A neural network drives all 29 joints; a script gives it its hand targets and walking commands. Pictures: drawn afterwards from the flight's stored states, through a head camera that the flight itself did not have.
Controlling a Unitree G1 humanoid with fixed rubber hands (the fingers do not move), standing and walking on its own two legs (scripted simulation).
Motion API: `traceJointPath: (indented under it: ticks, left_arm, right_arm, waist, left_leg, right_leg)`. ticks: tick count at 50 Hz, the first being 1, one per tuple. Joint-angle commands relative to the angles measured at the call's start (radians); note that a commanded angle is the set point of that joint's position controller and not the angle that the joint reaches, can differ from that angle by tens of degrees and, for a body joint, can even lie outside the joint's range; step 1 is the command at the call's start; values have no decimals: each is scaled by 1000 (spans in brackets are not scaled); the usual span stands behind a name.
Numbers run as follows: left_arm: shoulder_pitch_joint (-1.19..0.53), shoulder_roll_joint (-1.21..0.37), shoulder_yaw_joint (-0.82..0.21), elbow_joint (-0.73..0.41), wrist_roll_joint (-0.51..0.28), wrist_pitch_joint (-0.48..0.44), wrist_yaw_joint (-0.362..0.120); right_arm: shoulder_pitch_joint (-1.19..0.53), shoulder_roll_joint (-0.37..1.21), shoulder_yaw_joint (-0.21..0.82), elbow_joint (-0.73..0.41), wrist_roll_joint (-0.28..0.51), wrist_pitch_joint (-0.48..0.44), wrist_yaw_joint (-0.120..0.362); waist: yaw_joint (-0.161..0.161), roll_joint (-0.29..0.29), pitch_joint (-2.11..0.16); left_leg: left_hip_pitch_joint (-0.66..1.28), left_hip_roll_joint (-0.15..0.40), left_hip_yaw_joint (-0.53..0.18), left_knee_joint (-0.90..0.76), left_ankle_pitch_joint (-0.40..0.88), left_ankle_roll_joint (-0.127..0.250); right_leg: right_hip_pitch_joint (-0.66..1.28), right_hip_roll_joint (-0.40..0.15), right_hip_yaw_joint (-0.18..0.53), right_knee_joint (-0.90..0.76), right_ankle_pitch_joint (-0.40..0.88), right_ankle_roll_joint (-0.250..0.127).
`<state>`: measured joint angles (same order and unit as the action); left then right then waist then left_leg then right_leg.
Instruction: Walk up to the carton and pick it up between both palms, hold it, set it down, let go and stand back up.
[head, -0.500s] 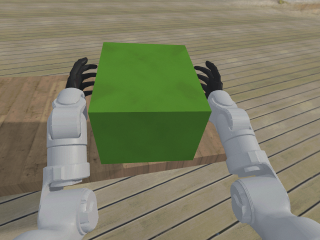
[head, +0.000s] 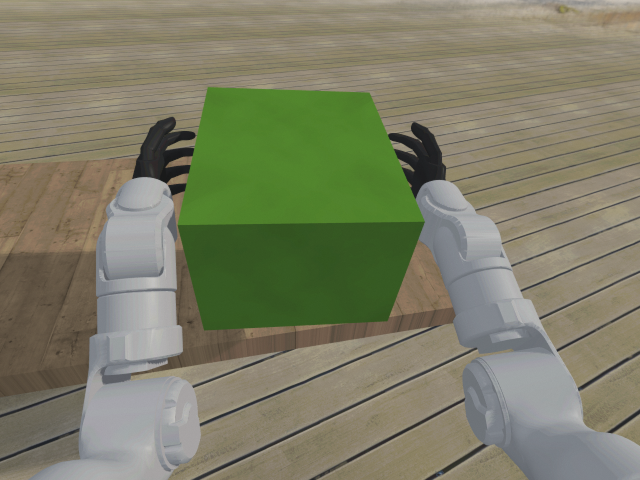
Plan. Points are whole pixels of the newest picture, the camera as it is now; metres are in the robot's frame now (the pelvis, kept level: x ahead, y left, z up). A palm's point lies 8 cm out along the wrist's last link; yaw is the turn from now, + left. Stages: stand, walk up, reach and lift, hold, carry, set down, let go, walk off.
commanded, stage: hold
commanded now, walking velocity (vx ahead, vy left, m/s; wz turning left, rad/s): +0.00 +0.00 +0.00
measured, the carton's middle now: (294, 200) +0.41 +0.01 +0.18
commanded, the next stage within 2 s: none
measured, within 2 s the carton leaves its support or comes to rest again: neither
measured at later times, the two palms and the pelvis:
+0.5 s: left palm (151, 183) +0.37 +0.18 +0.23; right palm (422, 183) +0.37 -0.15 +0.23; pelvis +0.01 +0.01 +0.00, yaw +0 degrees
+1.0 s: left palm (151, 182) +0.37 +0.17 +0.24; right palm (424, 183) +0.37 -0.15 +0.23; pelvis +0.00 +0.00 +0.00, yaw +0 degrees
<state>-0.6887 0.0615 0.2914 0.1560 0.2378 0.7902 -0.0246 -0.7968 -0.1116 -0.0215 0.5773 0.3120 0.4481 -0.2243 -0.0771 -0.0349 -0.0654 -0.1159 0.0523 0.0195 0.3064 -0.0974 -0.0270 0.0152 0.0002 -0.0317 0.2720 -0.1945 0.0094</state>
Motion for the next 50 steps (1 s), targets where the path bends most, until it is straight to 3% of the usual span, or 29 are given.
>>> traceJointPath:
  ticks: [1, 5, 10, 15, 18, 24, 27, 31, 38, 50]
  left_arm:
    - [-692, -550, -409, -77, -139, -83, -134]
    - [-703, -565, -429, -85, -150, -88, -130]
    - [-700, -553, -413, -61, -140, -87, -134]
    - [-721, -602, -483, -151, -184, -96, -118]
    - [-690, -596, -480, -151, -174, -88, -113]
    - [-657, -578, -445, -121, -144, -69, -114]
    - [-645, -582, -454, -148, -146, -62, -113]
    - [-682, -577, -464, -154, -159, -64, -117]
    - [-678, -560, -430, -101, -155, -77, -128]
    - [-702, -568, -433, -89, -155, -85, -126]
  right_arm:
    - [-787, 603, 337, -262, 80, -30, 100]
    - [-800, 599, 344, -281, 90, -36, 98]
    - [-770, 588, 320, -212, 80, -31, 102]
    - [-793, 592, 356, -318, 117, -46, 104]
    - [-774, 578, 364, -329, 127, -40, 100]
    - [-759, 562, 352, -285, 117, -29, 108]
    - [-743, 563, 361, -292, 128, -29, 109]
    - [-763, 573, 359, -297, 125, -23, 103]
    - [-796, 596, 364, -318, 107, -28, 96]
    - [-783, 592, 349, -267, 100, -23, 96]
  waist:
    - [9, 29, -302]
    - [-2, 53, -327]
    - [-9, 53, -283]
    - [-25, 82, -414]
    - [-25, 91, -386]
    - [2, 70, -294]
    - [1, 76, -320]
    - [-14, 64, -326]
    - [6, 29, -325]
    - [-8, 48, -315]
  left_leg:
    - [224, -85, 13, -6, 65, 33]
    - [254, -83, 3, 14, 126, 21]
    - [239, -82, 6, -1, 90, 17]
    - [316, -78, -14, 48, 238, -8]
    - [322, -78, -14, 53, 250, -15]
    - [277, -75, -5, 19, 182, -6]
    - [307, -75, -8, 34, 227, -9]
    - [295, -81, -4, 33, 195, -3]
    - [243, -84, 4, 13, 125, 23]
    - [255, -81, 2, 13, 119, 15]
  right_leg:
    - [-103, 44, -6, -54, 142, 67]
    - [-104, 47, -2, -46, 194, 59]
    - [-120, 49, -8, -56, 142, 56]
    - [-97, 66, -17, -32, 254, 50]
    - [-103, 67, -18, -36, 260, 50]
    - [-120, 66, -16, -51, 180, 49]
    - [-110, 70, -19, -46, 211, 46]
    - [-105, 62, -9, -47, 214, 55]
    - [-89, 52, -5, -46, 207, 67]
    - [-118, 55, -7, -52, 171, 60]
